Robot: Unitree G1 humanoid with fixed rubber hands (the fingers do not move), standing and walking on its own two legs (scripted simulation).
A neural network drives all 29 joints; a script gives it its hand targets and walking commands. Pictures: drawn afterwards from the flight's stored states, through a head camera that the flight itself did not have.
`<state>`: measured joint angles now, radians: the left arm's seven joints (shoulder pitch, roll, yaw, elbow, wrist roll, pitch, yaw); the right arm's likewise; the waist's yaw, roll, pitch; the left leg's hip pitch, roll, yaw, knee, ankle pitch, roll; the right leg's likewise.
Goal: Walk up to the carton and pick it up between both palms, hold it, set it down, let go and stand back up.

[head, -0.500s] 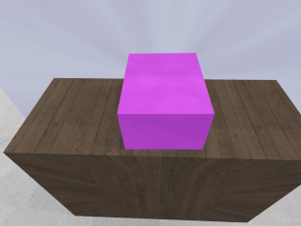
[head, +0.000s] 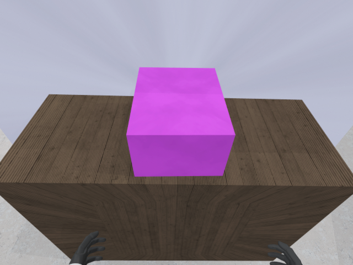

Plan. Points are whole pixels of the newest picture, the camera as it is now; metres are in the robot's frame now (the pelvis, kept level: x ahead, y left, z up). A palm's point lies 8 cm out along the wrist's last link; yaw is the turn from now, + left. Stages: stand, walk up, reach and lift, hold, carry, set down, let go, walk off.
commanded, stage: reach and lift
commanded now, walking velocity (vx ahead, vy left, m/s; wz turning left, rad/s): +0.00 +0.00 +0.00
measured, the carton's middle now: (178, 117) +0.54 +0.03 +0.04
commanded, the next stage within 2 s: none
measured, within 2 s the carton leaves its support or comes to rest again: neither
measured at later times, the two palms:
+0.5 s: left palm out of the picture +0.15 +0.26 -0.02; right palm out of the picture +0.15 -0.20 -0.03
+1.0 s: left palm (62, 217) +0.22 +0.26 +0.04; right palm (286, 222) +0.22 -0.20 +0.04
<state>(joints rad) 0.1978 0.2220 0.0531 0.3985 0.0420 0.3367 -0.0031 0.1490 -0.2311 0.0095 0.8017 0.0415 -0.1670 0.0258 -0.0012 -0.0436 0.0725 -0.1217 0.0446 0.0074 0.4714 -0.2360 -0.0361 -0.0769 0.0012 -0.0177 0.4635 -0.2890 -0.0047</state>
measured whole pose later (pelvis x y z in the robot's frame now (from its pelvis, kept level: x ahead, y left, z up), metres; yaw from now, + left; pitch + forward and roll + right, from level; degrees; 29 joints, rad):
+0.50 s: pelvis -0.01 +0.02 +0.01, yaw -2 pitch -6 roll +0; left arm 0.28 0.25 0.03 0.25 -0.10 0.19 0.02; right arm 0.32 -0.16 -0.04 0.35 0.04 -0.01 0.00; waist 0.05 0.00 0.07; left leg -0.04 0.02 0.05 0.30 -0.16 -0.01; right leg -0.01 -0.02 0.02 0.31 -0.19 0.02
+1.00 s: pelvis +0.00 +0.01 +0.01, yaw -1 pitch -3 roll +0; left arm 0.19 0.28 0.08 0.05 -0.21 0.22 0.00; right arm 0.24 -0.19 -0.02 0.05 0.18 0.09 -0.06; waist 0.06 0.00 0.03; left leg -0.06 0.03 0.04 0.29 -0.16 -0.02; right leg -0.04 -0.01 0.02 0.29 -0.20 0.01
